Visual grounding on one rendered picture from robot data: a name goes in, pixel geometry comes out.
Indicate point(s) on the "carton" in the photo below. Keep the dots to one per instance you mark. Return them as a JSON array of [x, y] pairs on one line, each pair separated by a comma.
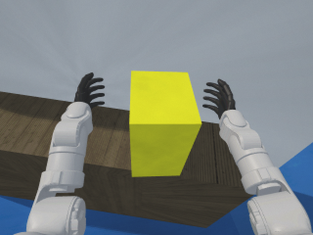
[[164, 122]]

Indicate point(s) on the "right robot upper arm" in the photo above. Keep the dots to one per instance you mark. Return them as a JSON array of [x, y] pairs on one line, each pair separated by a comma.
[[277, 214]]

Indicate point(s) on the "left robot upper arm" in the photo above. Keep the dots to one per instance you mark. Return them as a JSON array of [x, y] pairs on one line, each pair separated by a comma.
[[60, 215]]

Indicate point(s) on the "robot left forearm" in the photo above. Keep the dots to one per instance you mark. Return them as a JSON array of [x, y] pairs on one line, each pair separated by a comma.
[[64, 169]]

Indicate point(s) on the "pedestal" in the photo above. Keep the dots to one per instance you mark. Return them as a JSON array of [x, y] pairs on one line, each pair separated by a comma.
[[208, 187]]

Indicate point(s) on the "robot right forearm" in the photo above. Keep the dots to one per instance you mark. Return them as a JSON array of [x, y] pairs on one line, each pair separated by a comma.
[[259, 175]]

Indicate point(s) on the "right robot hand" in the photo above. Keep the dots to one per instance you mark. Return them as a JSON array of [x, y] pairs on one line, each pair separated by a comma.
[[225, 101]]

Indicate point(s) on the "left robot hand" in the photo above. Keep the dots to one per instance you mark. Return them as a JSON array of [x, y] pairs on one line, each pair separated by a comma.
[[84, 90]]

